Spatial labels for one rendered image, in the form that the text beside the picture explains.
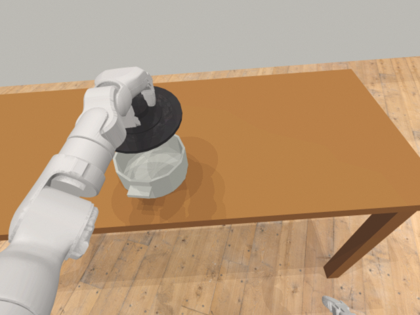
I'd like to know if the lid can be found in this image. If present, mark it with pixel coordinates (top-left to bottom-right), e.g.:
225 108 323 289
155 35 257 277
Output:
115 86 182 154

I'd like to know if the robot left upper arm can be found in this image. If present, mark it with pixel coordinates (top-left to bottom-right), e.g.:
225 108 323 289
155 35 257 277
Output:
0 186 98 315

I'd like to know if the table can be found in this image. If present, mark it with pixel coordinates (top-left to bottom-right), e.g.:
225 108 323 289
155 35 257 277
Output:
0 69 420 278

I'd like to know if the right robot hand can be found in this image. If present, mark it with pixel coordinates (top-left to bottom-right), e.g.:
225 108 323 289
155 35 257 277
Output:
322 296 356 315

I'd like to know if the robot left forearm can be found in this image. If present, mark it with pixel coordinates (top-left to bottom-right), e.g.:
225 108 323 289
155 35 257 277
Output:
9 79 132 243

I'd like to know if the pot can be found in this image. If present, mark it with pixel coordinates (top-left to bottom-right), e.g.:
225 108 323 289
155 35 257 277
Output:
113 134 188 199

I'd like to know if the knob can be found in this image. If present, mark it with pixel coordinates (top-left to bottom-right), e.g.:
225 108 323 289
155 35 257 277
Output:
131 97 149 119

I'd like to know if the left robot hand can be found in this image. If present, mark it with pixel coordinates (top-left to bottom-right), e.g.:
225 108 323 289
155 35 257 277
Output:
94 67 156 128

